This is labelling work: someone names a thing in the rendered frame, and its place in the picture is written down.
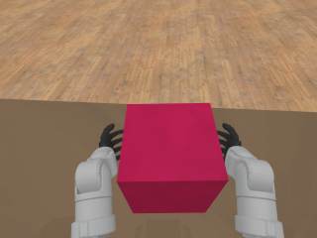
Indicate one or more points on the carton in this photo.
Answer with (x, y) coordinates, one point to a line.
(171, 159)

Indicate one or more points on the right robot hand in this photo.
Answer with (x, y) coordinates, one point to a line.
(232, 139)

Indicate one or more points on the right robot forearm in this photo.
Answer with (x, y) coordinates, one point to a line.
(254, 184)

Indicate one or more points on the left robot hand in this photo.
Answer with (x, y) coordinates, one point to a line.
(105, 139)

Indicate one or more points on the left robot forearm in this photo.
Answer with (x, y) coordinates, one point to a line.
(94, 216)

